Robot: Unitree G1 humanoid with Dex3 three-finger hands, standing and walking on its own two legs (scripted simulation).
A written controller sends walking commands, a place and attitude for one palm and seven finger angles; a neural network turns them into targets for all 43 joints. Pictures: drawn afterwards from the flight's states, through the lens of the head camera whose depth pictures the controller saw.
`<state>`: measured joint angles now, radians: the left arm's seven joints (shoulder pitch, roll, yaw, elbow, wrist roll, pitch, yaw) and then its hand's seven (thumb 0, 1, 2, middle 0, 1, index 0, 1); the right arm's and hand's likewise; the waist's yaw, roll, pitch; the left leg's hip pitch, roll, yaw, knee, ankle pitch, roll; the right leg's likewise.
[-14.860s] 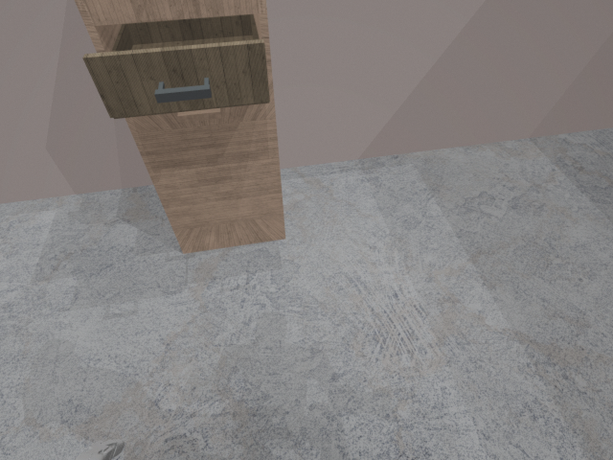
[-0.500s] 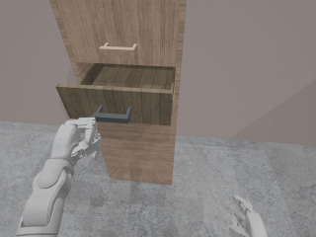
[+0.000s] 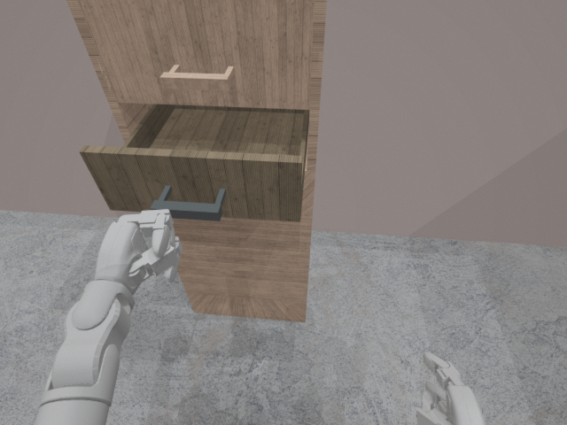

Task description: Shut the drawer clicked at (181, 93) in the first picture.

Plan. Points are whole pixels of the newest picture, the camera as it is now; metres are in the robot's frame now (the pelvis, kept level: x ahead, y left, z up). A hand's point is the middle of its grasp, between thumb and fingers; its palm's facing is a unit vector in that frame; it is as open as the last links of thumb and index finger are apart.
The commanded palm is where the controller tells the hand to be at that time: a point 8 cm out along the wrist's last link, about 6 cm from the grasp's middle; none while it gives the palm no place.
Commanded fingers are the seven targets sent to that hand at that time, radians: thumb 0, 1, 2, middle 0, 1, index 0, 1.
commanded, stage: bring the fist close to the handle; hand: left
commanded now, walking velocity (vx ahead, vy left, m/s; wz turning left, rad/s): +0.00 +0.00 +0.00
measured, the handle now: (190, 201) +0.46 +0.21 +0.06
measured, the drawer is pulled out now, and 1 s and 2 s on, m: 0.17 0.17 0.13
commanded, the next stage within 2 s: push the drawer shut in 1.08 s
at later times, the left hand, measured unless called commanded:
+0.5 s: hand (191, 247) +0.35 +0.17 +0.07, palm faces +0.01 -1.00 -0.02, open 3.3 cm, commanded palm +0.33 +0.23 +0.07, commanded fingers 0.00 0.90 0.90 -1.40 -1.60 -1.40 -1.60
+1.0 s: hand (191, 247) +0.36 +0.18 +0.05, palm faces -0.01 -1.00 -0.01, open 3.3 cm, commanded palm +0.34 +0.23 +0.06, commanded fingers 0.00 0.90 0.90 -1.40 -1.60 -1.40 -1.60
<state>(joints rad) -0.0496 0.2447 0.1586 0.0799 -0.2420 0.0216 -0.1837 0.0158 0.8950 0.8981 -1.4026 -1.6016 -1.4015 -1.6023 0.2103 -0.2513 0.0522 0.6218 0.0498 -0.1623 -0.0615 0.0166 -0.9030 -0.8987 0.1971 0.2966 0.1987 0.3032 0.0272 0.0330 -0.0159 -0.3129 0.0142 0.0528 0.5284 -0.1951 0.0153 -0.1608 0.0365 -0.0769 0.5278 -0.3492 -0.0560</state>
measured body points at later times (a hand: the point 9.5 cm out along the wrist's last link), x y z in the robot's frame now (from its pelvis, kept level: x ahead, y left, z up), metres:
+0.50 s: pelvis +0.00 +0.00 -0.01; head +0.03 -0.01 +0.44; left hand +0.34 +0.23 +0.07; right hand +0.14 -0.25 -0.11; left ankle +0.05 +0.11 -0.73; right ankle -0.04 -0.08 -0.73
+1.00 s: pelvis +0.00 +0.01 -0.03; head +0.03 +0.01 +0.42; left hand +0.36 +0.24 +0.05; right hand +0.10 -0.24 -0.13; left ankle +0.05 +0.11 -0.73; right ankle -0.04 -0.08 -0.73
